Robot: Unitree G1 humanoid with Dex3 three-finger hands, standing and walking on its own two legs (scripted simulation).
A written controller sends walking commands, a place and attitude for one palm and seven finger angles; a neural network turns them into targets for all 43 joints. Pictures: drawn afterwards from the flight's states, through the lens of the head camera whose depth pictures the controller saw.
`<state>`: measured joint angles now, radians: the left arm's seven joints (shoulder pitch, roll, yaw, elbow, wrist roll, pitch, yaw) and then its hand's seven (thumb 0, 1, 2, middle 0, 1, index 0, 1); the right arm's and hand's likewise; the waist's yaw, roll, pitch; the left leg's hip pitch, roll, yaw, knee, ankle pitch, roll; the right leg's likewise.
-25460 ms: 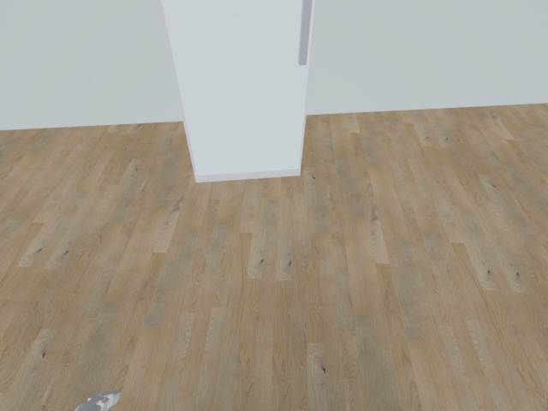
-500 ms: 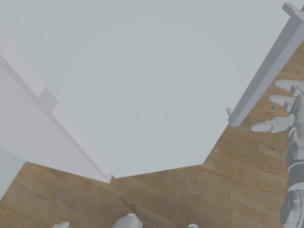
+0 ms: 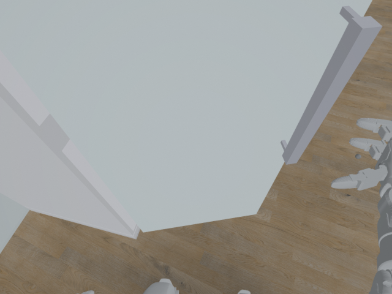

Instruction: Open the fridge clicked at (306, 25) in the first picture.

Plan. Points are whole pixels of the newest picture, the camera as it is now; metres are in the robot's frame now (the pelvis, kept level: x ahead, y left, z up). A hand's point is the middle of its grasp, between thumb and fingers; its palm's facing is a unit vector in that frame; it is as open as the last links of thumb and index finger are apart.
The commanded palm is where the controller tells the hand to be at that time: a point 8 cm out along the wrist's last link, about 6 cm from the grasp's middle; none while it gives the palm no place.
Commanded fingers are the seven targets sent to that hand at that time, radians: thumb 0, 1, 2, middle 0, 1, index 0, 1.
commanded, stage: slip the hand off the handle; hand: right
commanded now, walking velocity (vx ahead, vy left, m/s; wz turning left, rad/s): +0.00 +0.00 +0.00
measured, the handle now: (311, 104) +0.48 -0.18 +0.12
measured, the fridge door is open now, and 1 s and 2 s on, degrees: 67 67 67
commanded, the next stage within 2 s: draw the hand back to the body in 0.44 s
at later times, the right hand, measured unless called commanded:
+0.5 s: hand (375, 205) +0.30 -0.29 +0.05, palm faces +0.25 +0.95 -0.21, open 14.6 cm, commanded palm +0.28 -0.32 +0.07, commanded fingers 0.00 0.55 -0.20 0.25 1.15 0.25 1.15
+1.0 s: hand out of the picture +0.24 -0.28 +0.10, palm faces +0.00 +1.00 -0.01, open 14.7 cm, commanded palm +0.22 -0.31 +0.12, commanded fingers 0.00 0.44 -0.25 0.25 1.09 0.25 1.09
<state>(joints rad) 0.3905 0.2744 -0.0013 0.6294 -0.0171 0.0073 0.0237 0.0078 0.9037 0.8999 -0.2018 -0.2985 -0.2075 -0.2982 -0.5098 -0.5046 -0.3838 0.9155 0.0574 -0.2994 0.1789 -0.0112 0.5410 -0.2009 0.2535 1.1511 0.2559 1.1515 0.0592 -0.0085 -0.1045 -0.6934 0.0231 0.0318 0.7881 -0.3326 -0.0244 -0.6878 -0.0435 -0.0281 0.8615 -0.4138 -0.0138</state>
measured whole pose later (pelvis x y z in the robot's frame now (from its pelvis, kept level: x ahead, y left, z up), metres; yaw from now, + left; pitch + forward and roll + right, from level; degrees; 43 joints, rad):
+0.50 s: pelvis +0.00 +0.00 +0.00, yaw -2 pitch +9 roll +2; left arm 0.28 0.26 -0.02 0.57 -0.03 -0.09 0.05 0.01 0.90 0.90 -0.20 -0.30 -0.21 -0.30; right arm -0.12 -0.41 -0.33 0.49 0.13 -0.18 0.17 -0.01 0.54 -0.20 0.25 1.15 0.26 1.15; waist -0.01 -0.02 -0.10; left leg -0.60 0.04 0.06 0.79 -0.36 -0.02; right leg -0.60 -0.03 0.00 0.86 -0.42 -0.01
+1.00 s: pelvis -0.01 +0.02 +0.00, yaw -1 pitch +7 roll +1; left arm 0.34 0.33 -0.01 0.51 -0.07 -0.20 0.08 0.01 0.90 0.90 -0.20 -0.30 -0.21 -0.30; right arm 0.02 -0.47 -0.47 0.36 0.42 -0.12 0.63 -0.01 0.54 -0.20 0.25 1.15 0.25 1.15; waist -0.03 -0.03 -0.09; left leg -0.57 0.02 0.05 0.80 -0.35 -0.01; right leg -0.56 -0.04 -0.01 0.84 -0.41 0.01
